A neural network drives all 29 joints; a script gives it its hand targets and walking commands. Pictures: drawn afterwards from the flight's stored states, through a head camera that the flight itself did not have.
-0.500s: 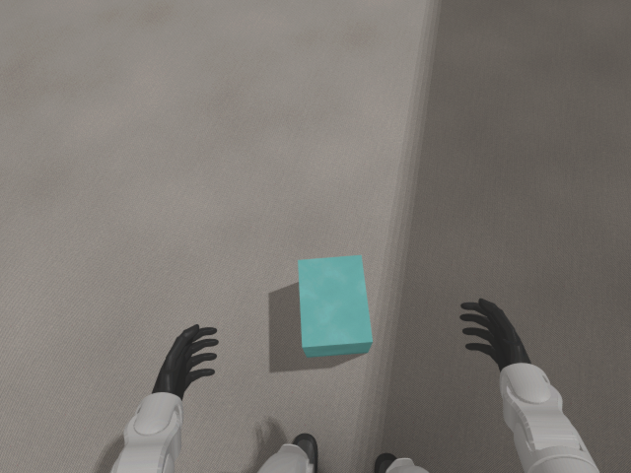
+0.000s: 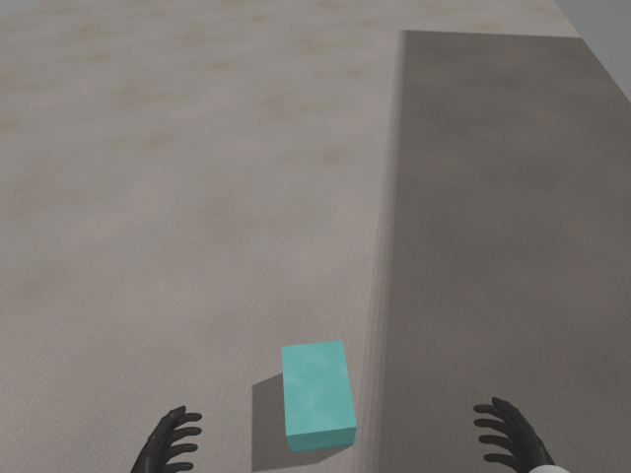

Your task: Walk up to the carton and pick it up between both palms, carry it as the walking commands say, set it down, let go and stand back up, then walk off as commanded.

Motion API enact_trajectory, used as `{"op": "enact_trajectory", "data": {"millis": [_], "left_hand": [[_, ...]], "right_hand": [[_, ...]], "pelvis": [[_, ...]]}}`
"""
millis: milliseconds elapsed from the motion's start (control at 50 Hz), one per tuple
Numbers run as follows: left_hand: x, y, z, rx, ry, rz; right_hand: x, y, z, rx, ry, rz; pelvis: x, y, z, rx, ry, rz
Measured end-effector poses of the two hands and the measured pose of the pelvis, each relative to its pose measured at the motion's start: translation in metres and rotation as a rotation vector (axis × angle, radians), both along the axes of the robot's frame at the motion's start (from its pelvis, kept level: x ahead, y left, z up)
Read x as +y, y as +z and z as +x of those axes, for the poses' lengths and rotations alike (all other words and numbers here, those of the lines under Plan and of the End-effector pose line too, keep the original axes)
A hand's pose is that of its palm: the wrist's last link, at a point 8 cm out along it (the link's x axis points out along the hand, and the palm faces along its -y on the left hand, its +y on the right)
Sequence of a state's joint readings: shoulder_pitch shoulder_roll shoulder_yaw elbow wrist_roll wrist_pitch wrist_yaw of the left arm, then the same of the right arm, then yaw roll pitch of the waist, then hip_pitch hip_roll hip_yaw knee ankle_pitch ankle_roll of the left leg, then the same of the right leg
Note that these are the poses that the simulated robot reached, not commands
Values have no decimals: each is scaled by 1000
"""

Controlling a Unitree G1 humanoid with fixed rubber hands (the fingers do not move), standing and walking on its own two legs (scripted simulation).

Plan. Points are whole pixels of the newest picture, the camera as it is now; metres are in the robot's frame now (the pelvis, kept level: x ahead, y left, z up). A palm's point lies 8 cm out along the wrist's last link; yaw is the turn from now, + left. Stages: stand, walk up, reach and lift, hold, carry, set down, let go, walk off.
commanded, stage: let go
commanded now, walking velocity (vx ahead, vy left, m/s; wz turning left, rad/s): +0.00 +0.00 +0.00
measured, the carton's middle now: (317, 395) +0.48 +0.03 -0.69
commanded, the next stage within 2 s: stand in 0.20 s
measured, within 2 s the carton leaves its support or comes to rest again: neither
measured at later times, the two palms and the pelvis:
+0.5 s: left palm out of the picture +0.13 +0.26 -0.11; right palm out of the picture +0.12 -0.26 -0.11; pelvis +0.04 +0.00 -0.01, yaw +1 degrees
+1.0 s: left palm out of the picture +0.07 +0.27 -0.14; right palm out of the picture +0.10 -0.25 -0.13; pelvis +0.06 +0.01 -0.01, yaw +2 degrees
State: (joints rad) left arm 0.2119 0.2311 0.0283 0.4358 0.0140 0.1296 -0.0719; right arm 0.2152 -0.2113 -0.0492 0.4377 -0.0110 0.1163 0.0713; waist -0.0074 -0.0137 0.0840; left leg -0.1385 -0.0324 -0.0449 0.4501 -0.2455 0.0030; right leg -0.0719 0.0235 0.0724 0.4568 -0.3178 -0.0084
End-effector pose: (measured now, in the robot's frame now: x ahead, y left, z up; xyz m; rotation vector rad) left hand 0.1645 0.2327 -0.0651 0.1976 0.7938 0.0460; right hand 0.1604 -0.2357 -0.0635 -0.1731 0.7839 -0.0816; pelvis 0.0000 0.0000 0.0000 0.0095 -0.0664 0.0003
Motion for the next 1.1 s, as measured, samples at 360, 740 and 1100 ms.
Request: {"op": "enact_trajectory", "data": {"millis": [360, 740, 1100], "left_hand": [[18, -27, -24, 48, 58, 92], [33, -60, -47, 247, 148, 97], [32, -76, -114, 485, 190, 85]], "right_hand": [[-23, -31, -33, 133, -25, -115], [-18, -58, -26, 274, -49, -117], [-8, -72, -82, 487, -83, -110]], "pelvis": [[-1, -6, 19, 99, 13, 1], [3, -13, 59, 135, 22, -8], [10, -9, 55, 93, 34, -9]]}}
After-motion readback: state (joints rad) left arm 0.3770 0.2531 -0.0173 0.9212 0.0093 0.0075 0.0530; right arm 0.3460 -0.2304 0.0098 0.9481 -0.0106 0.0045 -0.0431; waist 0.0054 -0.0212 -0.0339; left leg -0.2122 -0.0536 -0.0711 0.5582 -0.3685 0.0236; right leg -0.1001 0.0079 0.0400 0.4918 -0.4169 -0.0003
